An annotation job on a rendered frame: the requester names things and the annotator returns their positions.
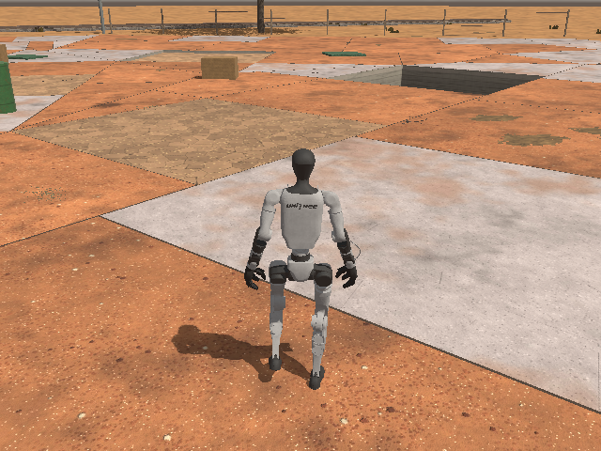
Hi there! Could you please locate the robot torso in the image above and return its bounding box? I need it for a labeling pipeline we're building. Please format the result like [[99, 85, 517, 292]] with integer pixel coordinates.
[[280, 184, 324, 282]]

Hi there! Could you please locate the robot right upper arm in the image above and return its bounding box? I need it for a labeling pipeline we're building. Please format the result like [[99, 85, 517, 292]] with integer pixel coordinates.
[[322, 190, 346, 242]]

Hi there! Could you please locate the robot left thigh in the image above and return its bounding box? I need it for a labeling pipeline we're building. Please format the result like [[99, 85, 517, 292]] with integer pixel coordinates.
[[269, 260, 288, 311]]

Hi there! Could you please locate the robot left hand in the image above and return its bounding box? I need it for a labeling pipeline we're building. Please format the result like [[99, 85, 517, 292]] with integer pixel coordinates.
[[244, 266, 266, 290]]

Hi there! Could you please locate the robot right hand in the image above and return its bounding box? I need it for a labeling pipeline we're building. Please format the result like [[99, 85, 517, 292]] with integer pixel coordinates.
[[335, 265, 358, 288]]

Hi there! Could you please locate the robot right forearm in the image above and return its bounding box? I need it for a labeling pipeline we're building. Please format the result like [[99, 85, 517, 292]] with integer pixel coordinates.
[[337, 228, 356, 269]]

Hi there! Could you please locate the robot left upper arm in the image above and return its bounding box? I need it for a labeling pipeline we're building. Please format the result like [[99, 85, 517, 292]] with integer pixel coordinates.
[[257, 189, 283, 241]]

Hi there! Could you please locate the robot left forearm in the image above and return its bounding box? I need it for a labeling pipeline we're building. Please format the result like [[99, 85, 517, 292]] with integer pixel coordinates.
[[247, 227, 267, 270]]

